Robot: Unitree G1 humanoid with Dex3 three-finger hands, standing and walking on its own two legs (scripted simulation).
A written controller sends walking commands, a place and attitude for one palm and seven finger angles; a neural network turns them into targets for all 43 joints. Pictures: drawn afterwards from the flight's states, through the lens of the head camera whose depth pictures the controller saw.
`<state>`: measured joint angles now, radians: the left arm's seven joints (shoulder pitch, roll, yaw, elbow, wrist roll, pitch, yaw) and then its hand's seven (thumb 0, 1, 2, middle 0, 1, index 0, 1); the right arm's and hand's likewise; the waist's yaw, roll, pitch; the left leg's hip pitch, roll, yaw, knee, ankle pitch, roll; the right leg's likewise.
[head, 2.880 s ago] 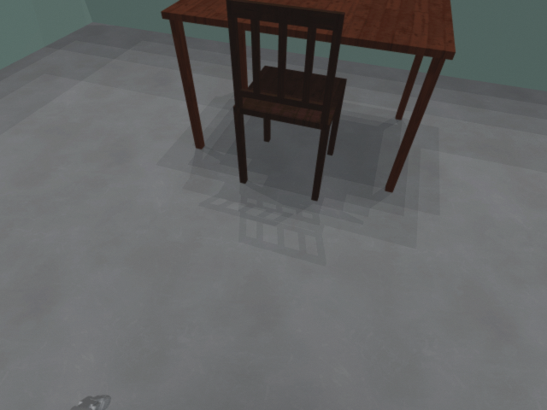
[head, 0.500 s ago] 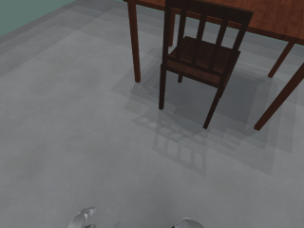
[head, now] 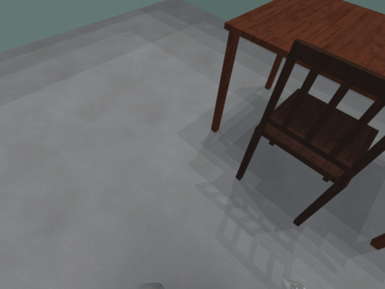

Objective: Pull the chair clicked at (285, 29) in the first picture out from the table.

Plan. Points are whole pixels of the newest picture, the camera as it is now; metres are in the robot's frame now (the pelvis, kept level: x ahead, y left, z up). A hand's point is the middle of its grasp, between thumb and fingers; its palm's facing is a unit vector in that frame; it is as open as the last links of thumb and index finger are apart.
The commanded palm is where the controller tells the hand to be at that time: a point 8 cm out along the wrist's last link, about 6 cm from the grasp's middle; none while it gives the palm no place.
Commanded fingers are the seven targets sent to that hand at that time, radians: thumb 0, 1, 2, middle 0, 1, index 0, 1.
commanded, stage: turn to face it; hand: left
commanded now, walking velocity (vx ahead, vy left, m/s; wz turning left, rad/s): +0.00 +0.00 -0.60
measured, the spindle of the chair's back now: (325, 114) +0.71 -0.40 -0.07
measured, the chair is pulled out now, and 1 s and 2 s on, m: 0.00 0.00 0.00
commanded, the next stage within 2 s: take the last steps up to it in 1.06 s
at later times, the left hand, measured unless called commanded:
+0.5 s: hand (141, 251) +0.22 +0.14 -0.15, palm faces -0.17 -0.95 -0.25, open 7.3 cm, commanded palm none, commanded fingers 0.00 0.90 0.90 -0.20 -0.30 -0.20 -0.30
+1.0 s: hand (148, 205) +0.34 +0.15 -0.15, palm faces -0.47 -0.86 -0.20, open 7.4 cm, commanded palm none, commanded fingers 0.00 0.90 0.90 -0.20 -0.30 -0.20 -0.30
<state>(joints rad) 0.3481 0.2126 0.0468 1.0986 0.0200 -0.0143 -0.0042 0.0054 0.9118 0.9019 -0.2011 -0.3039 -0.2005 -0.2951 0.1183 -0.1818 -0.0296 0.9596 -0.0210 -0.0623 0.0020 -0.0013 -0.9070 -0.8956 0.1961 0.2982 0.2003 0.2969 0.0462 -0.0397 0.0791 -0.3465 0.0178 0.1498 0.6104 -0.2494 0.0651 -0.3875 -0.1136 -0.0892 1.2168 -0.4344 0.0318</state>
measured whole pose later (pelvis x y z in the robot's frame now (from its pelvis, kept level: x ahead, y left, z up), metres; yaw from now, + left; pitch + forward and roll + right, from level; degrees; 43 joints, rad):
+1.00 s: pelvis +0.15 +0.02 +0.02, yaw -31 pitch +0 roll -2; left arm 0.15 0.26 0.09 0.94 0.02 0.09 -0.03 0.00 0.91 0.90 -0.20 -0.30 -0.20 -0.30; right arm 0.24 -0.18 -0.02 0.94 -0.02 0.01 -0.03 0.00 -0.90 -0.90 0.20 0.30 0.20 0.30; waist -0.01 -0.02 0.08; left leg -0.16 0.09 0.22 0.46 -0.30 0.03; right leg -0.44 -0.04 -0.02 0.97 -0.42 0.06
